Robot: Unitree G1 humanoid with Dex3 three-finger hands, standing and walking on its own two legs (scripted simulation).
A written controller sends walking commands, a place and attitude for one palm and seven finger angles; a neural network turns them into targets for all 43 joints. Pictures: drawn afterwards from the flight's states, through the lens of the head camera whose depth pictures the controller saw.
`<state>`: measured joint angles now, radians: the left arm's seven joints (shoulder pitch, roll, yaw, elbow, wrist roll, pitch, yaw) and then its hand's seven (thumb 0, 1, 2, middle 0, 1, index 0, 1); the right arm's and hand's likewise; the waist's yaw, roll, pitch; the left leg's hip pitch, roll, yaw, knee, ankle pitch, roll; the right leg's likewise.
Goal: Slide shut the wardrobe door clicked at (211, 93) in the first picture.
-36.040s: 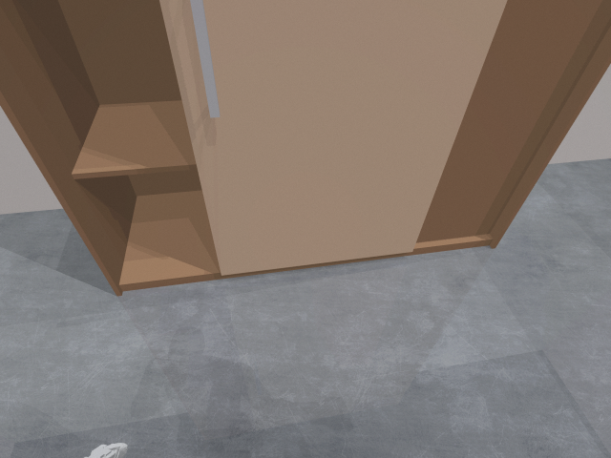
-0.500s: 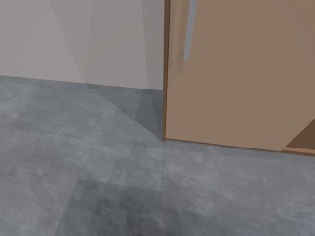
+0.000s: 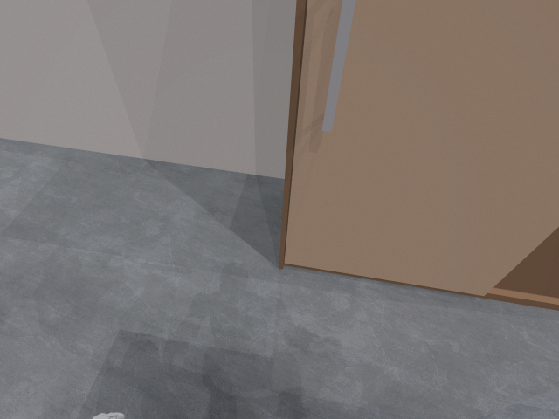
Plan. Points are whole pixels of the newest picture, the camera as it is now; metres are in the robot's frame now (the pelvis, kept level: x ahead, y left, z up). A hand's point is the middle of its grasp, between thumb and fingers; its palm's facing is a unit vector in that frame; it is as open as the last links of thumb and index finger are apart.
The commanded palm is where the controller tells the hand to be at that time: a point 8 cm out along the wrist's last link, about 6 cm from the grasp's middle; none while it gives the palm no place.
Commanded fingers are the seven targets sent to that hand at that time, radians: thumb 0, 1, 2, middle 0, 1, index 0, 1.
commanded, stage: let the arm hang, fingers relaxed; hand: right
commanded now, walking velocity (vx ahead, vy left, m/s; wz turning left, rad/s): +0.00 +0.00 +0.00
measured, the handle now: (339, 56) +0.77 -0.06 +0.16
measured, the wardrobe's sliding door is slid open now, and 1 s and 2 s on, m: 0.00 0.00 0.00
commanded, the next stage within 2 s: look to check the result in 0.10 s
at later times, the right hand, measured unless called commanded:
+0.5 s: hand out of the picture +0.10 -0.23 -0.16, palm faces -0.03 +0.94 -0.35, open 7.4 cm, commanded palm none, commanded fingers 0.00 -0.90 -0.90 0.20 0.30 0.20 0.30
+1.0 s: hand out of the picture +0.12 -0.21 -0.15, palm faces -0.04 +0.94 -0.34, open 7.4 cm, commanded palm none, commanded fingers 0.00 -0.90 -0.90 0.20 0.30 0.20 0.30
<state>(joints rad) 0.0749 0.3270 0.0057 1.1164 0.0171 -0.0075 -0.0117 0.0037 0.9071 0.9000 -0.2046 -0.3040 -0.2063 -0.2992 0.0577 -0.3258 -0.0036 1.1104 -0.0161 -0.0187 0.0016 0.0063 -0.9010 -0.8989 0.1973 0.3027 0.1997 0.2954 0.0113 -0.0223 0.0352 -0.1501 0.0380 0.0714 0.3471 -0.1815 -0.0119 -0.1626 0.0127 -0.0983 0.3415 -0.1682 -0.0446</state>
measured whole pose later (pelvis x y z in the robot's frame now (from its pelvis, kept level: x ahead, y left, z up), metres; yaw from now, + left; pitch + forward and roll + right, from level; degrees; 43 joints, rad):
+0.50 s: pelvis +0.03 +0.02 +0.00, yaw +0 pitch +0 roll +0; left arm 0.08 0.34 0.00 1.13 0.01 0.00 0.00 0.00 0.91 0.90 -0.20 -0.30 -0.21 -0.30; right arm 0.11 -0.33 0.00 1.14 -0.01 -0.02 -0.01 0.01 -0.90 -0.90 0.20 0.30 0.20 0.30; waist 0.01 -0.01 0.05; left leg -0.09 0.01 0.08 0.30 -0.20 0.01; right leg -0.11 -0.01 -0.09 0.31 -0.19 -0.01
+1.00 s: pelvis +0.03 +0.03 +0.00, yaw +1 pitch -1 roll +0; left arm 0.10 0.34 0.00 1.14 0.01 0.00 0.00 0.00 0.91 0.90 -0.20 -0.30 -0.21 -0.30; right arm 0.09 -0.32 0.00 1.13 -0.01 -0.02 -0.01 0.01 -0.90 -0.90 0.20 0.30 0.20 0.30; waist 0.01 -0.02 0.04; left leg -0.07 -0.01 0.07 0.28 -0.20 0.03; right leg -0.08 -0.03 -0.09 0.29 -0.19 0.01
